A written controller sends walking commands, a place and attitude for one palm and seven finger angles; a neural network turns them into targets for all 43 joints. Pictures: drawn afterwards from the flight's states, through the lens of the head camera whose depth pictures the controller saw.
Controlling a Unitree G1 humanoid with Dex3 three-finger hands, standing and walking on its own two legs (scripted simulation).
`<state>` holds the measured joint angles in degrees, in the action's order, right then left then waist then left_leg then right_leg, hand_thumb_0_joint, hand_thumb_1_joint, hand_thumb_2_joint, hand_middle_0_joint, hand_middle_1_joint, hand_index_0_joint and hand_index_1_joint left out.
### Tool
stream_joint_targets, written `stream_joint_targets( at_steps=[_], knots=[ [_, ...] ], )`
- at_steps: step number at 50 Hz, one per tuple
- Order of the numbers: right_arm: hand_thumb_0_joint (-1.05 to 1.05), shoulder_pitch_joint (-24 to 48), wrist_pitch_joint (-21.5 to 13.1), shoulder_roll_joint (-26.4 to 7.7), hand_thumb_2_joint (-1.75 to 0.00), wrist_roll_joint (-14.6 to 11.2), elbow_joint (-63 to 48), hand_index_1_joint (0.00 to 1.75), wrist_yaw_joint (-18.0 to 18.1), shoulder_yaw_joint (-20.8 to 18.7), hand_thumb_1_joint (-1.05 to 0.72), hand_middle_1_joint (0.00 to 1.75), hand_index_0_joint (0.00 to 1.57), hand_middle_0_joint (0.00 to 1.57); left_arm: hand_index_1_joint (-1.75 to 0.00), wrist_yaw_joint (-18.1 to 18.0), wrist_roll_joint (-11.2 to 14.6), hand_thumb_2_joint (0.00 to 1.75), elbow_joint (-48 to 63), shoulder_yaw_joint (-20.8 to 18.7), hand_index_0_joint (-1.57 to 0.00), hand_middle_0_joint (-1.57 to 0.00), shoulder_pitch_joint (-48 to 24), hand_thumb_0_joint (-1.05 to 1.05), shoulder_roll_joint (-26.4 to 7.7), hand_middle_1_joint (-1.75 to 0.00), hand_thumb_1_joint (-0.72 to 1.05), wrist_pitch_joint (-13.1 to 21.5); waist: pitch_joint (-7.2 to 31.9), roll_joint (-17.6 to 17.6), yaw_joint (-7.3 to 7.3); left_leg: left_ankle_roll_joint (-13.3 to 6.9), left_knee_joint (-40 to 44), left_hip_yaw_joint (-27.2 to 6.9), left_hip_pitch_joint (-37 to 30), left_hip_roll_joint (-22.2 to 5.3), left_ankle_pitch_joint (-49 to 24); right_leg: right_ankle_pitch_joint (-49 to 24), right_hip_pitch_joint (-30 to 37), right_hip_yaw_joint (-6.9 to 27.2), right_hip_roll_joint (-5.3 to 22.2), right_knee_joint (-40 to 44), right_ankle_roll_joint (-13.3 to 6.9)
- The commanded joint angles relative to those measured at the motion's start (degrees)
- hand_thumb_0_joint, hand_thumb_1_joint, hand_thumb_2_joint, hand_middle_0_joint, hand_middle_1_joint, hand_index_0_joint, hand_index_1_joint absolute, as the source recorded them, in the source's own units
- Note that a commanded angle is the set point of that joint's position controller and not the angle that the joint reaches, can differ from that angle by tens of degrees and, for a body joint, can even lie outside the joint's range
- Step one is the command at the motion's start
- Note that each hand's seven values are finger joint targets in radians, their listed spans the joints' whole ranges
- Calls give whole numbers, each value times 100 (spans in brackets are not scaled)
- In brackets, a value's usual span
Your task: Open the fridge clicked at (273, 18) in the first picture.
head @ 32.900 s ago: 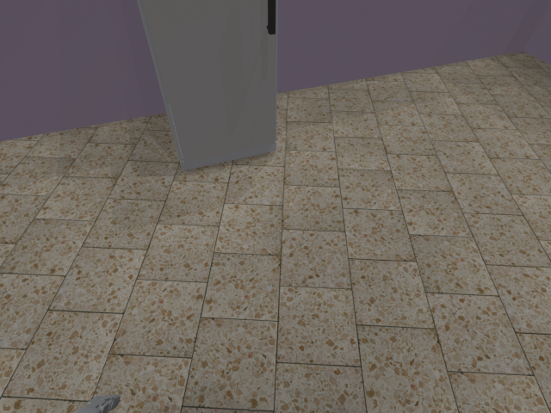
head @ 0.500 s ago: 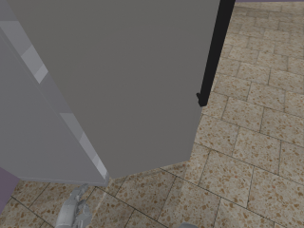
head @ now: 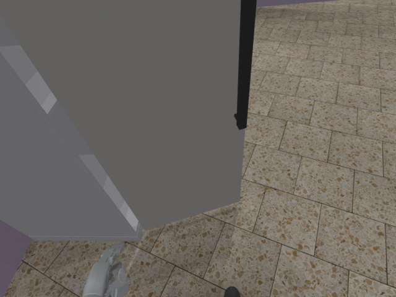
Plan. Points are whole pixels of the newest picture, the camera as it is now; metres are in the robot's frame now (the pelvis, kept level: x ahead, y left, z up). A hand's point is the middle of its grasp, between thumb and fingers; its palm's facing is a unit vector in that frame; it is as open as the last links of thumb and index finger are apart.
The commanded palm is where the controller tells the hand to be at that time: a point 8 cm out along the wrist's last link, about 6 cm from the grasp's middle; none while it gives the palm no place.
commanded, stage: step back with the hand held close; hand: right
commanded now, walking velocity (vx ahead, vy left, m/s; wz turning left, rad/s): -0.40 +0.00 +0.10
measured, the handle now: (241, 59) +0.64 -0.11 +0.15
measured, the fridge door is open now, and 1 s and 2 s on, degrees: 72 72 72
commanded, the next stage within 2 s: stop stepping back and stand still in 0.02 s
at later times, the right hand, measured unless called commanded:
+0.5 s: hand out of the picture +0.10 -0.27 +0.17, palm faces +0.22 +0.82 -0.53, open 7.4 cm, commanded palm +0.07 -0.32 +0.17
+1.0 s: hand out of the picture +0.07 -0.31 +0.18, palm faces +0.42 +0.75 -0.51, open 7.4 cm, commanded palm +0.02 -0.35 +0.17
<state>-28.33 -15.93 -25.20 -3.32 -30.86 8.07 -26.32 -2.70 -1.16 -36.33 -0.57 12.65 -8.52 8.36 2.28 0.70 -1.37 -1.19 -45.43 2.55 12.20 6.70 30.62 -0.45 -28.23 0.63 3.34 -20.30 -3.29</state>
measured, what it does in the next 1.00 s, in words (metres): walks backwards: left foot, then right foot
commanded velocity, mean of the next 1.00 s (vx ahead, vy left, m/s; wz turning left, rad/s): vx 0.12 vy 0.05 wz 0.01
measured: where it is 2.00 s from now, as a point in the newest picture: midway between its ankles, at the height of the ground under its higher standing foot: outside the picture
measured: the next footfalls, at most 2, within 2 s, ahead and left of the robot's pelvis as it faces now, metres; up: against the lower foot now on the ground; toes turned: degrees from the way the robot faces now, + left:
left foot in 0.10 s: -0.13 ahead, +0.14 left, +0.00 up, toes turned +6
right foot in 0.22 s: +0.11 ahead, -0.06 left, +0.00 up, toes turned +7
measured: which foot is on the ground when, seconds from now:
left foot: up 0.00-0.08, down 0.10-0.22, up 0.24-0.48, down 0.50-1.00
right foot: down 0.00-0.10, up 0.12-0.20, down 0.22-0.46, up 0.48-0.68, down 0.70-0.90, up 0.92-1.00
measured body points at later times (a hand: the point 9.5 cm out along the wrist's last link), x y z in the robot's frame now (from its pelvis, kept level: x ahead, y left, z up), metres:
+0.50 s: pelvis -0.11 -0.04 +0.00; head -0.12 -0.08 +0.44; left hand -0.01 +0.22 -0.06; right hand +0.08 -0.31 +0.20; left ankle -0.13 +0.03 -0.74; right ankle +0.04 -0.09 -0.72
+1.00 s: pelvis -0.13 -0.05 -0.02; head -0.14 -0.06 +0.43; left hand -0.02 +0.17 -0.13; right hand +0.04 -0.34 +0.20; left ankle -0.13 +0.02 -0.74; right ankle -0.14 -0.20 -0.68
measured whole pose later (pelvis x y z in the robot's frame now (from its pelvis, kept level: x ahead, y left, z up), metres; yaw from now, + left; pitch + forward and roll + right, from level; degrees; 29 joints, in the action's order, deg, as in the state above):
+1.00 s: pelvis -0.13 -0.05 -0.02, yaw +3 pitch +0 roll +0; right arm -30.8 -14.1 -25.9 -0.8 -29.4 8.3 -25.8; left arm -2.6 -1.4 -40.7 0.7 16.0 -9.6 6.7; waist 0.6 -0.3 -1.3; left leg -4.4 -37.8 5.3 18.2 1.2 19.4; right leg 26.1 -28.6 0.8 2.2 -63.8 0.1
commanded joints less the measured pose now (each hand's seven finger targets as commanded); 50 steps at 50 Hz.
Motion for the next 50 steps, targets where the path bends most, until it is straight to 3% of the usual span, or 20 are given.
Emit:
stream_joint_targets(
  at_steps=[1, 6, 8, 9, 11, 12, 15, 18, 22, 24, 26, 32, 33, 35, 37, 43, 44, 45, 46, 50],
  knots=[
    [0, 395, -357, -896, -90, -129, -1631, 30, 50, -249, -90, 30, 20, 20, -30, -55, -63, 90, 568, -289, -20, -20, -352, 0, -869, -30, 90, 367, 1248, 1355, -6, -153, 2850, -59, -165, -398, -223, 1415, 2351, 895, 1009, 953, 537],
    [0, 1518, -479, -1632, -90, -23, -1270, 30, 120, -659, -90, 30, 20, 20, -30, -303, -51, 90, 542, -91, -20, -20, -600, 0, -614, -30, 90, 307, 374, -786, -14, -948, 3348, -1140, 1171, -2735, -3740, 2413, 1630, 10, -41, -3509, 635],
    [0, 1415, -271, -1083, -90, 25, -628, 30, -61, -235, -90, 30, 20, 20, -30, -326, 107, 90, 488, -201, -20, -20, -555, 0, -868, -30, 90, 362, 53, -1511, 157, -740, 2512, -619, 785, -2080, -3910, 1907, 1337, 51, -145, -2879, 472],
    [0, 1142, -39, -995, -90, -20, -340, 30, -75, -264, -90, 30, 20, 20, -30, -352, 189, 90, 572, -124, -20, -20, -503, 0, -871, -30, 90, 249, 44, -901, 343, -339, 1539, -180, 751, -1640, -3986, 730, 1788, -136, -176, -1703, 386],
    [0, 1021, 135, -878, -90, -131, -418, 30, -158, -234, -90, 30, 20, 20, -30, -335, 131, 90, 750, -141, -20, -20, -743, 0, -1133, -30, 90, 299, 374, 2299, 191, 207, -784, -58, 1101, -201, -424, -1082, 2244, 1918, 867, 397, -97],
    [0, 1364, 45, -1026, -90, -84, -670, 30, -121, -314, -90, 30, 20, 20, -30, -254, 59, 90, 739, -123, -20, -20, -634, 0, -1063, -30, 90, 400, 307, 2137, 172, 80, -1213, -684, 895, -166, 525, 542, 1679, 2618, 1169, 947, -170],
    [0, 534, 79, -1374, -90, -109, -934, 30, -14, -775, -90, 30, 20, 20, -30, -128, 15, 90, 826, -82, -20, -20, -637, 0, -980, -30, 90, 421, 362, 829, -7, -12, -565, -361, 206, -209, -53, 4341, 692, 2395, 1036, 1952, 423],
    [0, -665, 101, -1069, -90, -14, -1546, 30, -37, -679, -90, 30, 20, 20, -30, -6, -35, 90, 1049, -116, -20, -20, -670, 0, -971, -30, 90, 325, 457, 1777, -70, -82, 58, 335, -1218, 117, -423, 4495, -467, 1010, 579, 2159, 794],
    [0, -1101, 217, -1276, -90, 106, -1742, 30, 22, -762, -90, 30, 20, 20, -30, 14, -54, 90, 1039, -253, -20, -20, -469, 0, -942, -30, 90, 172, 757, 569, -133, -295, 2029, 114, -2226, -406, -306, 3607, -759, -121, -133, 179, 635],
    [0, -325, 341, -1302, -90, 86, -1818, 30, 66, -769, -90, 30, 20, 20, -30, -95, 77, 90, 850, -419, -20, -20, -434, 0, -1075, -30, 90, 20, 266, -1587, 74, -1186, 3629, -2279, 920, -2607, 822, 2706, -138, -61, -594, -4480, 532],
    [0, 1135, 345, -1609, -90, -44, -1565, 30, 124, -1105, -90, 30, 20, 20, -30, -107, -34, 90, 573, -334, -20, -20, -347, 0, -1124, -30, 90, -47, -275, -1280, 490, -1527, 3840, -2322, 2462, -3167, 1087, 2116, -293, 525, -63, -6098, 507],
    [0, 1659, 287, -545, -90, 232, -53, 30, 155, 285, -90, 30, 20, 20, -30, -387, 71, 90, 474, -213, -20, -20, -394, 0, -1031, -30, 90, 139, -608, 501, 370, -712, 2196, -770, 1946, -1767, 1344, 2889, 1476, -615, -106, -1287, 133],
    [0, 1792, 244, -525, -90, 219, -312, 30, 174, 409, -90, 30, 20, 20, -30, -385, 82, 90, 522, -192, -20, -20, -224, 0, -1080, -30, 90, 208, -460, 1169, 424, -504, 1059, -382, 1779, -1258, 778, 3045, 1792, -443, -157, -469, 97],
    [0, 1929, 45, -689, -90, 231, -966, 30, 194, 311, -90, 30, 20, 20, -30, -304, 96, 90, 799, -142, -20, -20, -250, 0, -1133, -30, 90, 373, -786, 2515, 394, 80, -1834, -29, 2810, -570, 67, 4286, 1573, 3227, 1927, 1130, -870],
    [0, 1075, -95, -1143, -90, 222, -745, 30, 73, -447, -90, 30, 20, 20, -30, -162, 76, 90, 782, -315, -20, -20, -264, 0, -1098, -30, 90, 371, -437, 386, 149, 105, -2325, -353, 2244, -766, -710, 3864, 988, 2638, 1902, 1102, -940],
    [0, -233, 12, -1203, -90, 208, -1171, 30, 195, -832, -90, 30, 20, 20, -30, -55, -1, 90, 923, -209, -20, -20, -461, 0, -966, -30, 90, 238, 114, 1154, -41, -104, 1166, 136, -1665, -478, -302, 4183, -1266, 199, 636, -820, -48],
    [0, -251, 84, -1209, -90, 235, -977, 30, 216, -875, -90, 30, 20, 20, -30, -49, 27, 90, 871, -242, -20, -20, -431, 0, -913, -30, 90, 192, 169, -128, -76, -444, 2028, -1001, -1494, -1037, 313, 3887, -1415, -352, 31, -2527, 121],
    [0, -279, 190, -1228, -90, 181, -650, 30, 214, -861, -90, 30, 20, 20, -30, -59, 88, 90, 925, -307, -20, -20, -501, 0, -888, -30, 90, 173, 102, -1670, -30, -1005, 3236, -3621, -882, -2412, 1181, 3668, -1755, -399, -468, -4350, 268],
    [0, 289, 84, -1259, -90, 119, -780, 30, 205, -841, -90, 30, 20, 20, -30, -113, 83, 90, 861, -300, -20, -20, -511, 0, -998, -30, 90, 211, -160, -1316, 131, -1163, 3410, -3874, -436, -2746, -80, 3121, -1639, 59, -310, -5188, 294],
    [0, 555, -83, -960, -90, 155, -483, 30, 174, -632, -90, 30, 20, 20, -30, -109, 51, 90, 530, -176, -20, -20, -340, 0, -871, -30, 90, 245, -6, -418, 237, -1088, 2673, -2282, 160, -2394, -2191, 2278, -465, 64, 128, -3992, 367]
  ],
)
